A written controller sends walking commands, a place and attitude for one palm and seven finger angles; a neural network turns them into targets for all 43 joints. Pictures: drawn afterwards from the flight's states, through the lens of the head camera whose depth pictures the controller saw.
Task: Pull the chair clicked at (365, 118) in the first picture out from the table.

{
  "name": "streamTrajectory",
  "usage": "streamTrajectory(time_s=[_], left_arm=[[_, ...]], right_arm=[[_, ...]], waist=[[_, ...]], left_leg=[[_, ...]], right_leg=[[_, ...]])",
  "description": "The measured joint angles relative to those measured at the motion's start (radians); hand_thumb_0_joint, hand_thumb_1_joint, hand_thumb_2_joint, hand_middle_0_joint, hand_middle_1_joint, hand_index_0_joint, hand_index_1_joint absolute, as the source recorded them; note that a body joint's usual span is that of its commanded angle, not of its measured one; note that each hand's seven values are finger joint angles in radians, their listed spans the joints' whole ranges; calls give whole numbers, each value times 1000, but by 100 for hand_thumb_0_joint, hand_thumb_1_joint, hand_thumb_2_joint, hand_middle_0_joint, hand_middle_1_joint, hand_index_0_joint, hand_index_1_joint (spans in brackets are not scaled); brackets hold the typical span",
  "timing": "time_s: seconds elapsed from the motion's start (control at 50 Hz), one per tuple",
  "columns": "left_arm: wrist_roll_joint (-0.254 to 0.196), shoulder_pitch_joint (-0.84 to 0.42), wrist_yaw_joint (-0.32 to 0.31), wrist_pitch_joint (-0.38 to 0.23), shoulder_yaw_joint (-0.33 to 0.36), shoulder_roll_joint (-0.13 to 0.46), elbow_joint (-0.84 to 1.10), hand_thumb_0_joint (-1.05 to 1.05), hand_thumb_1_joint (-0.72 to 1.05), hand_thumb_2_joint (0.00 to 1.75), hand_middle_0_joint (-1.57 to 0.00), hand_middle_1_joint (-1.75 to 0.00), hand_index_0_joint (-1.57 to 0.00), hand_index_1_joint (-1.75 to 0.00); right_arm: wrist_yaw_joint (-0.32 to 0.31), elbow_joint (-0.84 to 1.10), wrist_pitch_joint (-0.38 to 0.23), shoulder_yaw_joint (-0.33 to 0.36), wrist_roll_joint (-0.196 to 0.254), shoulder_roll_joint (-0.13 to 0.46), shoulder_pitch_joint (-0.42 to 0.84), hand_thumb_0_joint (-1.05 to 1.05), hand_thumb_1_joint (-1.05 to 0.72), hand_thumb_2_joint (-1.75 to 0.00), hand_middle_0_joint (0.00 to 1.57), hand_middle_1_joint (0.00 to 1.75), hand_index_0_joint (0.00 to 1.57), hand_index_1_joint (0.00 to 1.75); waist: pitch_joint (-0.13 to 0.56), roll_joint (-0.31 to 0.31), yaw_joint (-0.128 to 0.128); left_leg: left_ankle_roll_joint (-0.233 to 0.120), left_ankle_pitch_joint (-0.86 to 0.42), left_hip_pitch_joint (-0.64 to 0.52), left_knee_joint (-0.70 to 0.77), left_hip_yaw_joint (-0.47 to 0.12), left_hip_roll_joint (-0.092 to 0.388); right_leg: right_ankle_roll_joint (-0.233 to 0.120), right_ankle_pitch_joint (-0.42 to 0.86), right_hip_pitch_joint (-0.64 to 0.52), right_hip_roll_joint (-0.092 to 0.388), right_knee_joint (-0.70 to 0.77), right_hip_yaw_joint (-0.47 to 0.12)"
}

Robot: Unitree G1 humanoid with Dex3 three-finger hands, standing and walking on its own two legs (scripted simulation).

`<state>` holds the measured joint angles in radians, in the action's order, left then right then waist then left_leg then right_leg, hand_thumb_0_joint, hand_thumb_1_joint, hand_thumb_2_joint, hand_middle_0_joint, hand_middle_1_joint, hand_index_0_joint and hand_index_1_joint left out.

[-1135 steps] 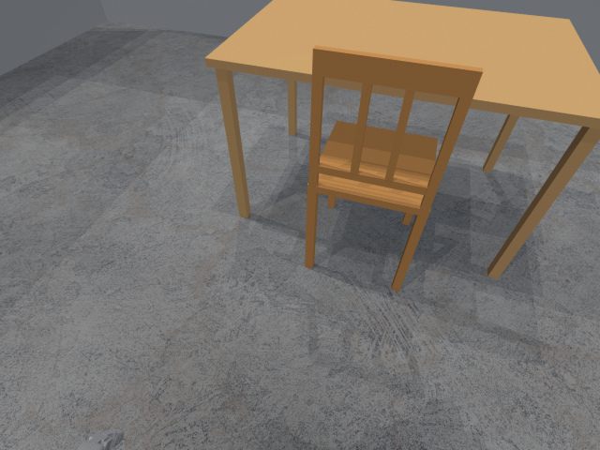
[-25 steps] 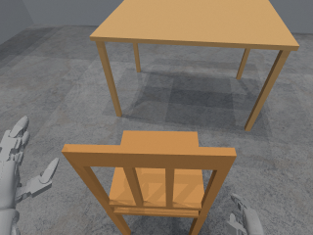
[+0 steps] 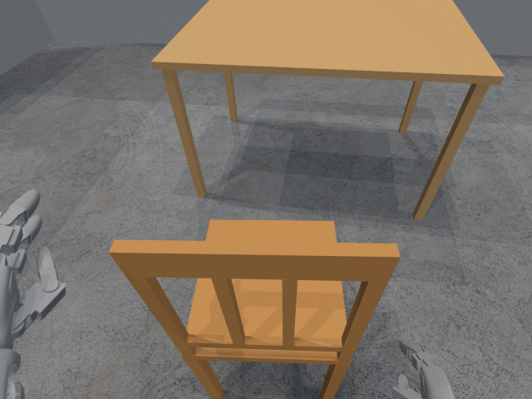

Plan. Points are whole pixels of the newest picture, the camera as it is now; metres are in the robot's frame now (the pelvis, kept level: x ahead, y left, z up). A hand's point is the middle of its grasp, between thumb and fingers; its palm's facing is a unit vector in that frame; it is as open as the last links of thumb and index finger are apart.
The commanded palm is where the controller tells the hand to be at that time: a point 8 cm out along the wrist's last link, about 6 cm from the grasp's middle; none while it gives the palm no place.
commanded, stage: step back with the hand held close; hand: left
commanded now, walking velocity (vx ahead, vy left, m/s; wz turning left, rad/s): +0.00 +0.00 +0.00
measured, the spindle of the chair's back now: (231, 312) +0.28 +0.11 -0.09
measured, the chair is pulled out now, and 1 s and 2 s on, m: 0.69 0.69 0.69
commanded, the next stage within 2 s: stop stepping back and stand still in 1.52 s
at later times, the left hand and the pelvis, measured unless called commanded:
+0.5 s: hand (71, 311) +0.16 +0.24 +0.14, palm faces +0.26 -0.75 -0.61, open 7.4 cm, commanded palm +0.12 +0.30 +0.17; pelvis -0.03 +0.00 -0.01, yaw -1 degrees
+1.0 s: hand (7, 339) +0.12 +0.27 +0.17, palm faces +0.36 -0.72 -0.59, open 7.5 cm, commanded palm +0.06 +0.31 +0.17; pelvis -0.09 +0.01 -0.01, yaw -2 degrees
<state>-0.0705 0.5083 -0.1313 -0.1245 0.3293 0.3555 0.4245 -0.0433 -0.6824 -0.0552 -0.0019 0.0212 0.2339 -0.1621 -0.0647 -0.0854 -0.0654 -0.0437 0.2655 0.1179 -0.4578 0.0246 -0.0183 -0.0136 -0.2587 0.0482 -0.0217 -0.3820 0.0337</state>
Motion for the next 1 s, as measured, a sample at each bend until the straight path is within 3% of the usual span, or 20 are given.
streamTrajectory(time_s=[0.1, 0.16, 0.24, 0.38, 0.46, 0.56, 0.66, 0.76, 0.82, 0.92, 1.0], left_arm=[[-6, -11, 9, -1, 1, -6, -15, 2, 89, 90, -21, -31, -21, -31], [-7, -28, 16, -32, 46, 29, 5, 2, 88, 90, -21, -31, -21, -31], [-3, -19, 16, -68, 94, 52, 16, 2, 89, 90, -21, -31, -21, -31], [4, 103, 41, -38, 45, 41, 2, 2, 89, 90, -20, -31, -21, -31], [3, 136, 37, -31, 38, 55, 52, 2, 89, 90, -21, -31, -21, -31], [-1, 136, 15, -57, 79, 78, 128, 2, 88, 90, -21, -31, -21, -31], [-3, 125, -3, -61, 117, 77, 104, 2, 88, 90, -21, -31, -21, -31], [1, 105, -12, -39, 96, 60, 70, 2, 88, 90, -21, -31, -21, -31], [10, 108, -15, -36, 85, 59, 90, 2, 88, 90, -21, -31, -21, -31], [26, 104, -28, -53, 103, 81, 128, 2, 88, 90, -21, -31, -21, -31], [21, 88, -26, -83, 140, 110, 148, 2, 88, 90, -21, -31, -21, -31]], right_arm=[[-3, 16, 2, -2, 7, -3, 6, 2, -90, -89, 21, 30, 20, 30], [-15, 46, -9, -10, 8, -1, 10, 2, -90, -89, 21, 30, 20, 30], [-21, 80, -12, -5, 4, 2, 29, 1, -90, -89, 21, 30, 20, 30], [-32, 103, 21, 25, 7, -4, 24, 1, -90, -89, 20, 30, 20, 30], [-40, 98, 16, 31, 9, -3, -1, 1, -90, -89, 20, 30, 20, 30], [-46, 80, 11, 38, 12, 1, -13, 2, -90, -89, 20, 30, 20, 30], [-49, 74, 23, 52, 17, 2, -3, 2, -90, -89, 20, 30, 20, 30], [-48, 80, 23, 56, 20, 6, -6, 2, -90, -89, 20, 30, 20, 30], [-49, 84, 19, 44, 15, 1, -13, 1, -90, -89, 20, 30, 20, 29], [-47, 85, -26, 25, -16, -26, -21, 2, -90, -89, 20, 30, 20, 29], [-25, 83, -62, 14, -22, -51, -20, 1, -90, -89, 20, 30, 20, 30]], waist=[[-2, -1, -4], [-13, -4, -9], [-26, -18, 9], [-24, -39, 50], [-35, -33, 47], [-41, -30, 39], [-18, -44, 58], [-14, -28, 75], [-20, 5, 66], [-16, 20, 47], [-14, 17, 38]], left_leg=[[3, -3, 10, -3, 2, 5], [5, -6, 32, -9, 14, 15], [2, -24, 68, 3, 35, 13], [-8, -36, 133, -7, 54, -4], [-5, -25, 178, -58, 39, -3], [0, -14, 226, -119, 20, -1], [1, -3, 271, -177, 4, 8], [4, 35, 300, -232, -4, -5], [-20, -16, 297, -218, 12, -13], [-31, -56, 295, -148, 24, -1], [-25, -100, 309, -98, 24, 15]], right_leg=[[-3, 3, 12, -5, -6, -2], [-5, 13, 39, -13, -10, -15], [0, 24, 94, -10, -24, -34], [9, 9, 187, 8, -91, -51], [2, -7, 225, 9, -138, -34], [-4, -18, 260, 7, -186, -13], [-5, -17, 287, 0, -213, 4], [4, -27, 309, 12, -257, 11], [14, -27, 321, 21, -276, -2], [25, -198, 364, -3, -435, -47], [25, -191, 303, 2, -365, -36]])
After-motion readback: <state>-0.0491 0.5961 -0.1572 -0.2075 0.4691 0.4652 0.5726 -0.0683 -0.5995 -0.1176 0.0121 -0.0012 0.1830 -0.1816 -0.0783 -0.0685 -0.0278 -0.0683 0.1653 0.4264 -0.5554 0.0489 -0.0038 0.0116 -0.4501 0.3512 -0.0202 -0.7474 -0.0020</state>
